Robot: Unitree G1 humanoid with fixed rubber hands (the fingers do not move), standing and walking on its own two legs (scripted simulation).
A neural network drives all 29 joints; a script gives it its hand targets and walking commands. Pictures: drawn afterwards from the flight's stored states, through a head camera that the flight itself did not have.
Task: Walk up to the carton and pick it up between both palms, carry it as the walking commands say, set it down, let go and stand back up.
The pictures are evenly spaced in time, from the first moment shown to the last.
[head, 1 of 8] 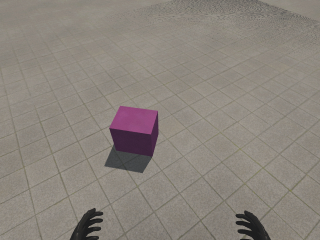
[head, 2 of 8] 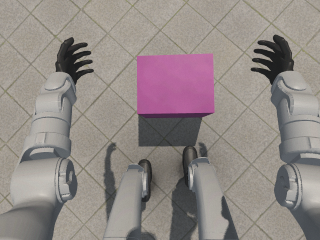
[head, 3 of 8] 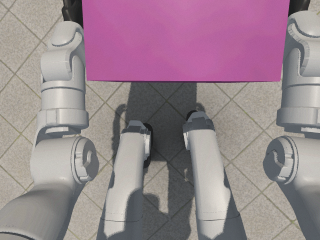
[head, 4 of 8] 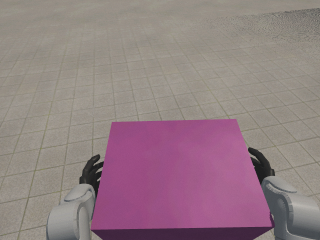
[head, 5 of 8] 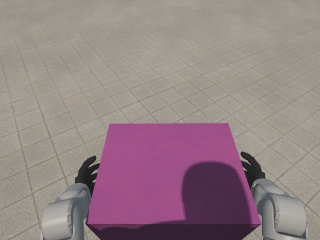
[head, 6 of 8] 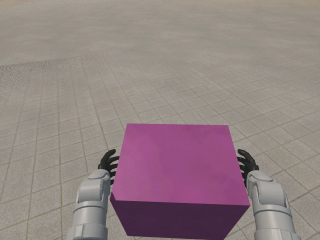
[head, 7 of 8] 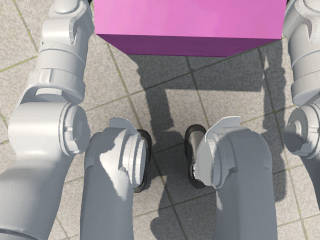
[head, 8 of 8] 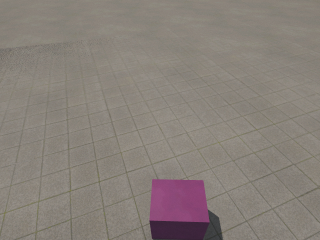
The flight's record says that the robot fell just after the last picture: no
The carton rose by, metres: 0.66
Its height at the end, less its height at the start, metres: +0.00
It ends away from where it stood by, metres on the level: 0.19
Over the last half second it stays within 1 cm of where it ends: yes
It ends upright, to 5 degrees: yes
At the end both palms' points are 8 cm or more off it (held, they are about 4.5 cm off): yes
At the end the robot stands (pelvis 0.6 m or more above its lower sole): yes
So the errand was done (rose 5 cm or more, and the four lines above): yes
